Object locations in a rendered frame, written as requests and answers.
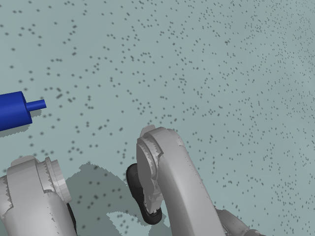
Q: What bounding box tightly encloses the bottle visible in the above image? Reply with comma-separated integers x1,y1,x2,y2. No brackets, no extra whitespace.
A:
0,91,46,131

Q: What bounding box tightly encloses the right robot hand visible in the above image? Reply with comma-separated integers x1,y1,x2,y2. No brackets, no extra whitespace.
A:
214,205,250,236

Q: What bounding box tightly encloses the right robot foot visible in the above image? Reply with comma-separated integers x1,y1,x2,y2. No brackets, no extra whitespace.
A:
126,163,162,225

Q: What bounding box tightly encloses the left robot foot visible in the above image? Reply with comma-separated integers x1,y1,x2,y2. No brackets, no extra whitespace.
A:
67,203,77,234

